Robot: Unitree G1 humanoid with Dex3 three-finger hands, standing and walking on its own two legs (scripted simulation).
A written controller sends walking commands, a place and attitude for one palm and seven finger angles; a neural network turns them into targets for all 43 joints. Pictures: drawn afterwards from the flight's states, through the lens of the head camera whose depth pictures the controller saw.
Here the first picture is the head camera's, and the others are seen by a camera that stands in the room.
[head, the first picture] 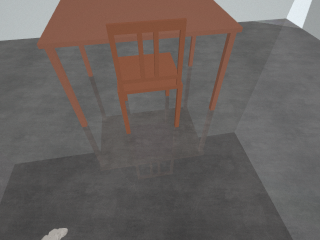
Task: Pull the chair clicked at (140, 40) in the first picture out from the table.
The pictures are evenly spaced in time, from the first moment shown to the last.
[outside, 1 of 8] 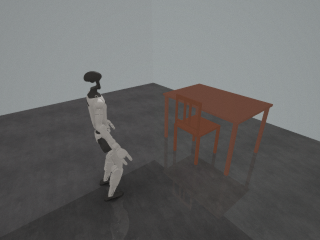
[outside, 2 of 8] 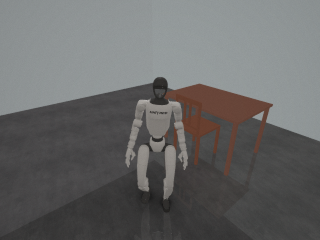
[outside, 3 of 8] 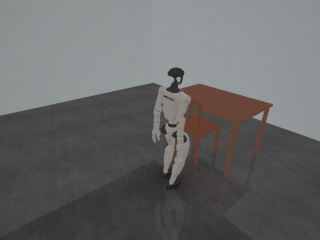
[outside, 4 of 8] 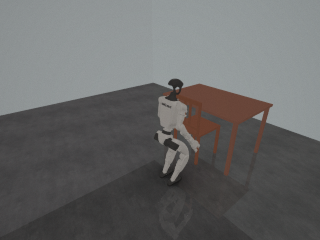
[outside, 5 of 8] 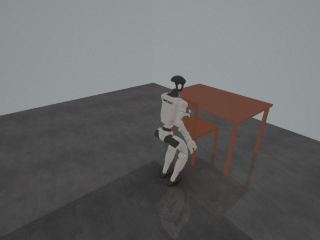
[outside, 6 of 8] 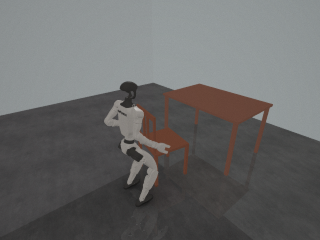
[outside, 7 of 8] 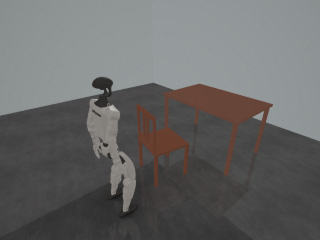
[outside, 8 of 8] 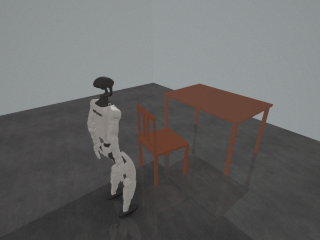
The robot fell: no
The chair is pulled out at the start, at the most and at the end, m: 0.00 0.60 0.60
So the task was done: yes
